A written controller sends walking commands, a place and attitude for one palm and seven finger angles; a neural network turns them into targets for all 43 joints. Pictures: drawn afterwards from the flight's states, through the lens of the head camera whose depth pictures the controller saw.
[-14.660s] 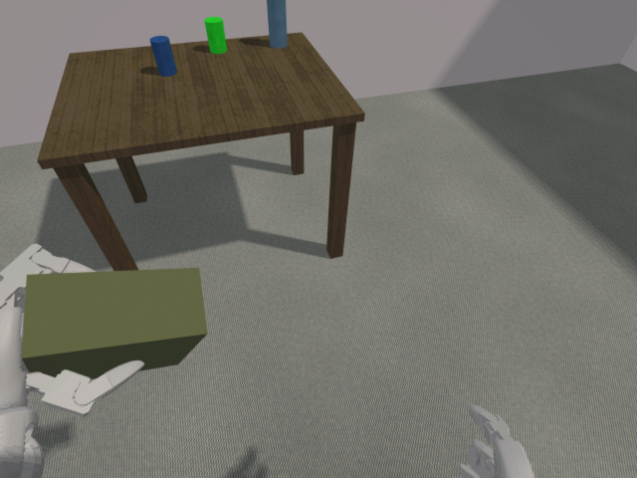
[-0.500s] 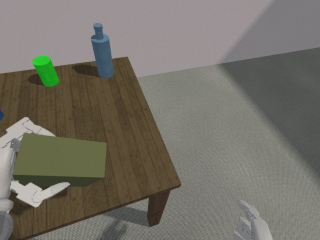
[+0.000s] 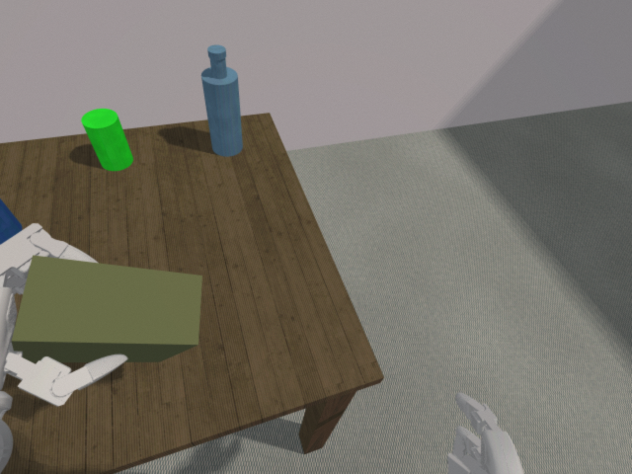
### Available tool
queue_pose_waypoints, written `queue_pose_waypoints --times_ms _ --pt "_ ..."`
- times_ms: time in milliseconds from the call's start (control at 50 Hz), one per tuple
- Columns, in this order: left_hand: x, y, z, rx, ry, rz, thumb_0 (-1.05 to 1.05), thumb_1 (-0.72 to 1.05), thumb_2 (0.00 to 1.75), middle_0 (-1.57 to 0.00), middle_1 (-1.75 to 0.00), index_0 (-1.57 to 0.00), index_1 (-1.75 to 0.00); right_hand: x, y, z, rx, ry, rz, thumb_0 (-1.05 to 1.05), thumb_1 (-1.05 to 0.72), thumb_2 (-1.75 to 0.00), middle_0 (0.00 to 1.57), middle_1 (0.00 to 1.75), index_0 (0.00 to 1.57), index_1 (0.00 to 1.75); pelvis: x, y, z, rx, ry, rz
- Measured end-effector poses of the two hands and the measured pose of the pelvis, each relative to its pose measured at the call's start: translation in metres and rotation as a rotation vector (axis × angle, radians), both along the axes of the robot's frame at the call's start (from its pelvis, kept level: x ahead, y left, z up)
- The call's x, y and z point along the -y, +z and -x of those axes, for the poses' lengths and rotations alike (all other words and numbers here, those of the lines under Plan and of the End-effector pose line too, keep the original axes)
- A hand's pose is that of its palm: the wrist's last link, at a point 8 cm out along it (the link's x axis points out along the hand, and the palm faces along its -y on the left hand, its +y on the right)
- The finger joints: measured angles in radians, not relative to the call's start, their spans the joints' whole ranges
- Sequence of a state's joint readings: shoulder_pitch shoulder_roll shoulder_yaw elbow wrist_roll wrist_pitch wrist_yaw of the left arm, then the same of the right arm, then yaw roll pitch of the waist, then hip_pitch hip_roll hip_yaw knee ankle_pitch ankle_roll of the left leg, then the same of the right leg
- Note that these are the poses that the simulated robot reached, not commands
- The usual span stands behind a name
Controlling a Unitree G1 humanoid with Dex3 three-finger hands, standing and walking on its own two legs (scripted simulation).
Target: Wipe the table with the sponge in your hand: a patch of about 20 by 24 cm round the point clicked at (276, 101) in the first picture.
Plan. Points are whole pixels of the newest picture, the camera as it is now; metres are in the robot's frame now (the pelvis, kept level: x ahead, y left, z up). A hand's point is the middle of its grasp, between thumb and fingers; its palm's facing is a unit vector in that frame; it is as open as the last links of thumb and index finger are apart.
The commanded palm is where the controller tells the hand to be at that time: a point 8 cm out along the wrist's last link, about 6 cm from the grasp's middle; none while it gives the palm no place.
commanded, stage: come to a stop and stand still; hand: left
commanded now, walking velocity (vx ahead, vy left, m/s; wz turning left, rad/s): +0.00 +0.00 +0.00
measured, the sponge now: (134, 320) +0.23 +0.21 +0.11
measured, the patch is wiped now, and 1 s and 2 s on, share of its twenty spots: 0.00 0.00 0.00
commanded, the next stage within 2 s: look again from close up in 1.22 s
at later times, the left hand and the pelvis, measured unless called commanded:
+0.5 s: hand (45, 348) +0.18 +0.25 +0.16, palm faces +0.38 -0.86 -0.34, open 10.6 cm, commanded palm +0.13 +0.28 +0.18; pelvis -0.03 +0.00 +0.00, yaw +1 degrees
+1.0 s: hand (73, 325) +0.20 +0.23 +0.16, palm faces +0.34 -0.86 -0.37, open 10.6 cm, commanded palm +0.14 +0.27 +0.18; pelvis -0.02 -0.01 +0.00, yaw +0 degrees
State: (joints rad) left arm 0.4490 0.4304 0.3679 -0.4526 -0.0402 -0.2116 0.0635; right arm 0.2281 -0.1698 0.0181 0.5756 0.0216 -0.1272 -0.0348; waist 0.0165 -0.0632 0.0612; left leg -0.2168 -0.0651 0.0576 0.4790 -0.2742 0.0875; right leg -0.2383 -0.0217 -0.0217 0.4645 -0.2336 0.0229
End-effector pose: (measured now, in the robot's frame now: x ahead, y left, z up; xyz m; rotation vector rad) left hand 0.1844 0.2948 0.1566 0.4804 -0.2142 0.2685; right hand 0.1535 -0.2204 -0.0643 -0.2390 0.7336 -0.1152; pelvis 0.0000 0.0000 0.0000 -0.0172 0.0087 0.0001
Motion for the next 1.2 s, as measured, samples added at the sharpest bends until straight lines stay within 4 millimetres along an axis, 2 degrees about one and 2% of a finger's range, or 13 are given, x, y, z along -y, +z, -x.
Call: queue_pose_waypoints --times_ms 60,120,180,280,380,440,600,720,820,920,1060,1200 --pt "-0.006 0.014 0.007 0.081 0.032 -0.005 -0.01 -0.54 1.02 -0.69 -1.32 -0.70 -1.32 -0.002 0.002 -0.005 0.003 0.032 0.020 0.01 -0.90 -0.90 0.20 0.30 0.20 0.30 -0.002 -0.001 0.002 0.008 0.010 0.004" --pt "-0.005 0.028 0.013 0.159 0.033 -0.005 -0.01 -0.54 1.02 -0.69 -1.32 -0.70 -1.32 -0.006 0.005 -0.011 0.033 0.049 0.017 0.01 -0.90 -0.90 0.20 0.30 0.20 0.30 -0.006 -0.001 0.004 0.016 0.011 0.004" --pt "-0.001 0.033 0.018 0.187 0.022 0.005 -0.01 -0.54 1.02 -0.69 -1.32 -0.70 -1.32 -0.010 0.008 -0.016 0.069 0.049 -0.002 0.01 -0.90 -0.90 0.20 0.30 0.20 0.30 -0.008 -0.001 0.007 0.023 0.006 0.007" --pt "-0.002 0.020 0.022 0.125 0.038 0.043 -0.01 -0.54 1.02 -0.69 -1.32 -0.70 -1.32 -0.015 0.012 -0.012 0.098 0.034 -0.030 0.01 -0.90 -0.90 0.20 0.30 0.20 0.30 -0.007 0.000 0.013 0.029 0.002 0.012" --pt "-0.002 0.004 0.030 0.059 0.068 0.082 -0.01 -0.54 1.02 -0.69 -1.32 -0.70 -1.31 -0.012 0.011 0.004 0.083 0.028 -0.023 0.01 -0.90 -0.90 0.20 0.30 0.20 0.30 -0.003 0.001 0.023 0.035 0.001 0.012" --pt "0.003 0.005 0.035 0.065 0.065 0.084 -0.01 -0.54 1.02 -0.69 -1.32 -0.70 -1.31 -0.007 0.009 0.015 0.065 0.029 -0.009 0.01 -0.90 -0.90 0.20 0.30 0.20 0.30 -0.001 0.001 0.028 0.039 0.007 0.012" --pt "0.010 0.023 0.044 0.130 0.045 0.026 -0.01 -0.54 1.02 -0.69 -1.32 -0.70 -1.31 0.006 0.003 0.035 0.032 0.012 0.001 0.01 -0.90 -0.90 0.20 0.30 0.20 0.30 0.003 0.002 0.033 0.039 0.008 0.012" --pt "0.010 0.012 0.038 0.081 0.068 0.040 -0.01 -0.54 1.02 -0.69 -1.32 -0.70 -1.31 0.014 0.000 0.040 0.020 -0.005 -0.003 0.01 -0.90 -0.90 0.20 0.30 0.20 0.30 0.007 0.003 0.031 0.029 0.003 0.011" --pt "0.018 0.004 0.029 0.050 0.049 0.065 -0.01 -0.54 1.02 -0.69 -1.32 -0.70 -1.31 0.018 0.001 0.035 0.019 -0.006 0.007 0.01 -0.90 -0.90 0.20 0.30 0.20 0.30 0.010 0.003 0.027 0.025 0.000 0.012" --pt "0.023 0.010 0.022 0.067 0.016 0.050 -0.01 -0.54 1.02 -0.69 -1.32 -0.70 -1.31 0.021 0.006 0.025 0.032 -0.004 0.019 0.01 -0.90 -0.90 0.20 0.30 0.20 0.30 0.011 0.004 0.022 0.020 0.000 0.013" --pt "0.017 0.019 0.018 0.084 0.016 0.023 -0.01 -0.54 1.02 -0.69 -1.32 -0.70 -1.31 0.018 0.012 0.007 0.060 -0.005 0.018 0.01 -0.90 -0.90 0.20 0.30 0.20 0.30 0.009 0.004 0.014 0.018 -0.003 0.013" --pt "0.012 0.013 0.019 0.062 0.039 0.052 -0.01 -0.54 1.02 -0.69 -1.32 -0.70 -1.31 0.010 0.013 -0.003 0.070 0.010 0.008 0.01 -0.90 -0.90 0.20 0.30 0.20 0.30 0.005 0.004 0.012 0.019 -0.002 0.012"
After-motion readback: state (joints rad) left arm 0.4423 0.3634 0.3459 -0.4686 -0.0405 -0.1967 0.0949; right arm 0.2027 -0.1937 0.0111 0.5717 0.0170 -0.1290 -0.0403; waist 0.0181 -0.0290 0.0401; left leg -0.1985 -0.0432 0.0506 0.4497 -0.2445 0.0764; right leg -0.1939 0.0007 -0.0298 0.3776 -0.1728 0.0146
